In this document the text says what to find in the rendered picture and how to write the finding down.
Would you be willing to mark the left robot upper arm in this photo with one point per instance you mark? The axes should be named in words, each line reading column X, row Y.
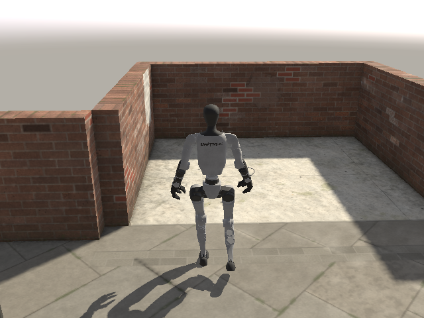
column 187, row 149

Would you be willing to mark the robot left forearm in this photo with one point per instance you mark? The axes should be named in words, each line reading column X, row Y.
column 179, row 176

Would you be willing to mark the left robot hand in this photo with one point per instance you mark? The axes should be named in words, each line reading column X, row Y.
column 178, row 190

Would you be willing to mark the right robot hand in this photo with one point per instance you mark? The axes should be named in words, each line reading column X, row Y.
column 243, row 183

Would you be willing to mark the robot shin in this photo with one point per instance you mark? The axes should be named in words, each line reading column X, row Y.
column 201, row 236
column 230, row 241

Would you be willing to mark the right robot upper arm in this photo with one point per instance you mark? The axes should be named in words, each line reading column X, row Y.
column 236, row 150

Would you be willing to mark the robot left shin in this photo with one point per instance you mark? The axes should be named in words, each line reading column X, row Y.
column 201, row 236

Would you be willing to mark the robot right forearm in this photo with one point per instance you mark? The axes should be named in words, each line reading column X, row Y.
column 245, row 173

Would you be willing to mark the robot right shin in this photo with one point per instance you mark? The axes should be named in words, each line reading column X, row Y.
column 230, row 241

